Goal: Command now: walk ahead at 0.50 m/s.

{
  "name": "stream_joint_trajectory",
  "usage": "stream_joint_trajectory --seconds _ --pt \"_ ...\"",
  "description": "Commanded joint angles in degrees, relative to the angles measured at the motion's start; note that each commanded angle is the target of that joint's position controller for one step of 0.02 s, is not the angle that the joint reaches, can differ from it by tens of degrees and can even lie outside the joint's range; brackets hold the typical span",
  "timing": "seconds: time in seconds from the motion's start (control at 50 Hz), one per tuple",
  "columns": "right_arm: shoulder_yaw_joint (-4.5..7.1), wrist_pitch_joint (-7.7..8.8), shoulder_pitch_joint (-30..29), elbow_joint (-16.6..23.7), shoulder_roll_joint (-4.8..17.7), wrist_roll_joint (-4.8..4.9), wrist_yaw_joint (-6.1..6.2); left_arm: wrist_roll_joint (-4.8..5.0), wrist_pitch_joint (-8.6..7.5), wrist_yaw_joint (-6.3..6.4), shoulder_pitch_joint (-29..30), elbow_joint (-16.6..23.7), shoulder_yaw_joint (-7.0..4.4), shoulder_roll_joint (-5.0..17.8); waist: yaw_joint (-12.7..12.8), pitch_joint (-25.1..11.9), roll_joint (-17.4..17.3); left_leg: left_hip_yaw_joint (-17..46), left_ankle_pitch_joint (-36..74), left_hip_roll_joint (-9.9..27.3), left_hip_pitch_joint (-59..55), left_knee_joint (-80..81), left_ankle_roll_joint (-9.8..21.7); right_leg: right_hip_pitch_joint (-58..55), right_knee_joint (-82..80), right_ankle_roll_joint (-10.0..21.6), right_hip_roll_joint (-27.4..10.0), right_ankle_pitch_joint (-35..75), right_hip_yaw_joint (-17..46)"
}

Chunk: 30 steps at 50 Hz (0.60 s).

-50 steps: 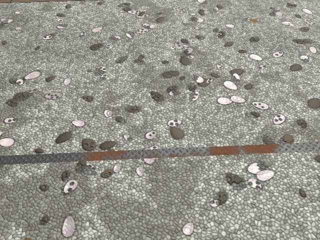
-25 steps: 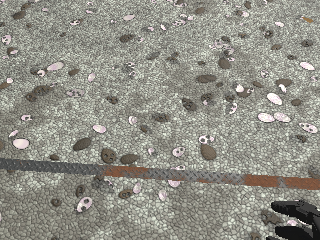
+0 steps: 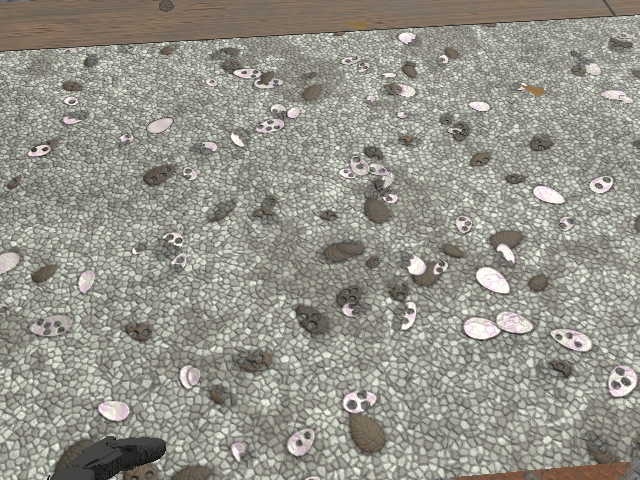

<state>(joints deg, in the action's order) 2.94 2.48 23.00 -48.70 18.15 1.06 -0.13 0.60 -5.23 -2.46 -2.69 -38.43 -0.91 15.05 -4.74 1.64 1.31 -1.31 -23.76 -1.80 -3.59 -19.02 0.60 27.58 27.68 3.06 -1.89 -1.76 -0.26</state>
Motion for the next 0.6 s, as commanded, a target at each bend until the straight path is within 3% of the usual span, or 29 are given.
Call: stream_joint_trajectory --seconds 0.02,0.04,0.06,0.08,0.1,0.12,0.14,0.2,0.3,0.38,0.44,0.46,0.5,0.52,0.54,0.56,0.58,0.6 --pt "-0.51 0.82 2.7 5.7 2.6 -1.37 0.37 -1.33 -0.18 1.16 -22.0 -1.5 -6.11 17.9 10.3 -20.6 6.5 0.1 24.6 4.2 26.4 -39.2 2.3 -44.8 1.5 11.1 -15.5 -3.3 22.1" --pt "-1.17 1.99 4.9 4.9 0.9 -0.79 0.05 -0.57 0.01 0.83 -24.1 -2.4 -5.75 16.2 10.0 -24.9 13.9 6.2 -9.9 -2.1 39.5 -50.1 1.0 -51.5 -7.4 15.8 -20.9 -13.5 41.9" --pt "0.35 2.75 -0.7 5.7 7.0 0.80 -0.39 -0.03 0.02 0.87 -21.2 -2.0 -4.31 11.5 10.9 -16.9 8.3 8.8 -8.2 1.6 45.8 -54.5 1.7 -46.3 -9.6 12.9 -19.0 -19.0 36.8" --pt "0.62 3.21 -5.1 7.0 7.8 1.36 -0.55 0.05 0.12 0.98 -16.9 -1.5 -3.79 10.1 9.7 -9.8 5.5 6.8 -2.5 4.6 46.9 -53.0 2.2 -38.3 -10.9 11.1 -17.0 -16.0 28.8" --pt "0.58 3.28 -7.3 7.3 7.2 0.60 -0.41 -0.26 0.18 0.92 -13.7 -1.2 -3.34 8.8 8.3 -5.7 2.2 5.5 2.0 6.7 45.3 -50.0 1.8 -31.0 -12.5 10.3 -14.6 -10.5 23.4" --pt "0.82 2.92 -7.3 7.1 6.7 -0.07 -0.39 -0.76 0.01 0.79 -11.6 -1.0 -2.95 7.5 6.5 -3.4 2.4 5.6 5.5 8.4 42.6 -47.1 1.3 -25.7 -14.5 9.7 -12.5 -5.9 19.5" --pt "0.73 2.38 -5.9 6.7 5.7 -0.15 -0.48 -1.12 -0.23 0.73 -10.6 -1.0 -2.83 7.1 5.0 -3.3 3.6 5.7 7.6 9.2 39.4 -46.0 0.7 -22.4 -16.2 9.7 -11.4 -3.4 17.3" --pt "0.29 1.02 -5.7 6.5 3.5 -0.57 -0.14 -0.61 -1.27 0.80 -10.7 -2.5 -3.27 8.2 3.6 -1.9 3.0 4.7 11.3 9.8 38.7 -41.9 -1.3 -18.3 -19.5 11.1 -10.3 3.5 11.6" --pt "-0.34 1.36 -14.2 8.4 1.8 -0.27 -0.70 -0.93 -0.99 1.88 -12.8 -5.0 -3.60 9.8 6.5 0.9 2.1 3.6 26.9 8.8 40.2 -24.6 -1.8 -19.9 -21.5 8.5 -8.2 5.1 2.4" --pt "-0.64 1.69 -20.8 11.0 1.2 0.28 -1.75 -0.59 -0.49 2.19 -16.7 -7.7 -3.99 11.1 9.4 2.9 1.1 3.1 30.3 7.0 40.7 -16.7 -0.2 -25.4 -21.6 7.7 -10.7 4.2 -0.8" --pt "-0.49 1.75 -23.5 13.0 1.6 0.22 -2.85 -0.14 0.63 2.51 -17.4 -8.9 -4.28 11.2 9.5 3.5 0.9 2.9 25.7 6.2 43.6 -14.0 1.8 -32.6 -18.5 6.5 -13.1 8.2 -2.1" --pt "-0.39 1.76 -23.6 13.5 1.8 0.09 -3.24 0.00 1.07 2.71 -17.1 -9.1 -4.44 11.5 9.1 3.3 1.1 2.0 23.1 5.7 43.3 -13.6 2.6 -34.4 -16.7 6.0 -13.6 12.2 -2.7" --pt "0.45 1.55 -20.6 13.8 3.4 -0.18 -3.59 0.01 1.95 3.32 -15.6 -8.6 -4.91 12.9 6.6 0.1 2.8 -1.5 17.2 2.6 37.3 -13.8 4.5 -36.0 -9.3 4.5 -13.4 30.6 -4.6" --pt "1.53 1.34 -15.2 12.8 5.1 -0.22 -3.49 -0.09 2.54 3.72 -14.9 -8.2 -5.05 13.4 3.5 -3.6 3.1 -3.2 15.9 0.3 29.9 -13.5 5.8 -35.3 -1.2 3.4 -12.4 39.1 -6.1" --pt "3.28 1.13 -6.4 10.6 7.9 -0.01 -2.92 -0.24 3.00 4.24 -14.7 -7.6 -4.74 12.8 -0.9 -8.6 1.5 -3.1 18.3 -1.7 16.9 -11.3 7.7 -30.0 11.0 1.5 -9.9 39.5 -8.3" --pt "4.88 0.50 2.3 9.4 13.0 0.18 -1.80 -1.74 2.49 4.57 -16.3 -5.8 -3.48 10.1 -3.3 -15.3 -6.8 12.9 20.7 8.6 -1.0 -11.7 11.8 -15.0 29.7 -0.8 -6.6 18.9 -9.0" --pt "4.91 0.90 0.7 10.0 15.8 0.42 -2.01 -2.38 0.61 3.18 -22.1 -4.1 -1.25 3.2 3.0 -21.2 -18.1 44.7 8.1 20.1 -18.3 -4.1 22.5 9.0 46.4 -3.9 5.9 -31.0 -1.3" --pt "3.61 1.08 1.7 10.6 10.1 0.45 -1.96 -0.32 -1.36 2.14 -15.9 -4.1 -2.38 9.2 -1.5 -20.9 -10.7 45.9 2.5 19.8 -18.6 0.8 20.6 15.2 50.4 -2.8 3.1 -30.7 7.1"
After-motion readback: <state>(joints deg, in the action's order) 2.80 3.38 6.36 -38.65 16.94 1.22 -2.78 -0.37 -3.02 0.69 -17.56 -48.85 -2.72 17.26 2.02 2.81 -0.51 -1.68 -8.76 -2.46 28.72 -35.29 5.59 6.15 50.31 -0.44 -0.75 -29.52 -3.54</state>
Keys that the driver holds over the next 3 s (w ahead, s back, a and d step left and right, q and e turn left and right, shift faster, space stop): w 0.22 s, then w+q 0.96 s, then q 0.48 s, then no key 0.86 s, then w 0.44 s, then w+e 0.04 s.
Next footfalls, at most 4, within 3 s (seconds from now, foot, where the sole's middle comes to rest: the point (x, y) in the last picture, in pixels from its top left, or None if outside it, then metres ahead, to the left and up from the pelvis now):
0.54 left None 0.47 0.13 -0.76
1.04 right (303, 335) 0.79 0.01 -0.76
1.50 left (165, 334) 0.82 0.33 -0.76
1.92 right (244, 273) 0.98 0.15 -0.76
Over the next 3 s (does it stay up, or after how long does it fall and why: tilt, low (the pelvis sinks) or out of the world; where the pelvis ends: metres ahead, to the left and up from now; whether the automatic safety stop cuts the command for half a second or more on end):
stays up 0.92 0.32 0.02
